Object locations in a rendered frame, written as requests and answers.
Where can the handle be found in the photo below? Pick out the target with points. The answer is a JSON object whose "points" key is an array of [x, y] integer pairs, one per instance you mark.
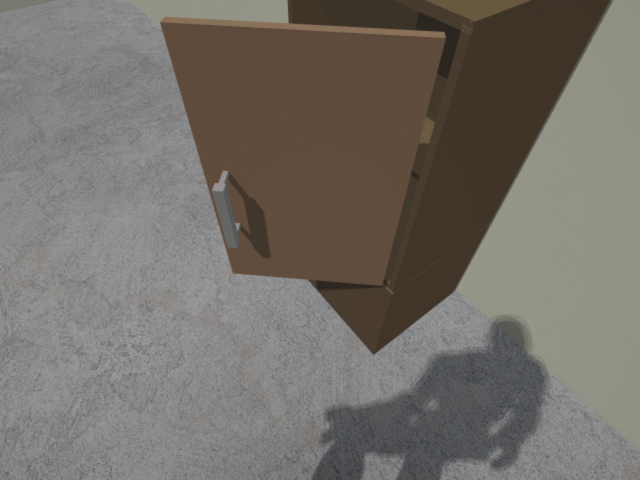
{"points": [[223, 205]]}

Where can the cupboard door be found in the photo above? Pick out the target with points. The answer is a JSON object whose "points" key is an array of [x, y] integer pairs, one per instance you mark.
{"points": [[318, 127]]}

